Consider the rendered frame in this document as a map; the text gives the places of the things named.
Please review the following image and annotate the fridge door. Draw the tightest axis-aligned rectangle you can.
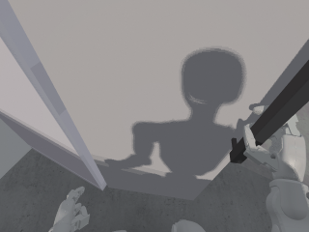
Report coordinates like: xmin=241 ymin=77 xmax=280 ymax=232
xmin=8 ymin=0 xmax=309 ymax=201

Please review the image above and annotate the handle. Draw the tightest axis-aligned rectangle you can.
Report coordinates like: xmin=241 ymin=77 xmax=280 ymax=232
xmin=229 ymin=60 xmax=309 ymax=164

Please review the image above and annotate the robot right forearm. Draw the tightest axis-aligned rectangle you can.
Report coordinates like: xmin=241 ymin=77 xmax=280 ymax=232
xmin=266 ymin=179 xmax=309 ymax=232

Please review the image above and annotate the left robot hand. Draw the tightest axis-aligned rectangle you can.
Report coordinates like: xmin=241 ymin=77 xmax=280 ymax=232
xmin=53 ymin=187 xmax=90 ymax=232

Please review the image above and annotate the right robot hand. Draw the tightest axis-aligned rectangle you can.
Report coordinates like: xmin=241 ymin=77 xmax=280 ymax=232
xmin=242 ymin=105 xmax=307 ymax=183

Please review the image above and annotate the right robot thigh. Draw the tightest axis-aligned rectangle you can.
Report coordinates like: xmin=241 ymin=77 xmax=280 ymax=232
xmin=171 ymin=220 xmax=206 ymax=232

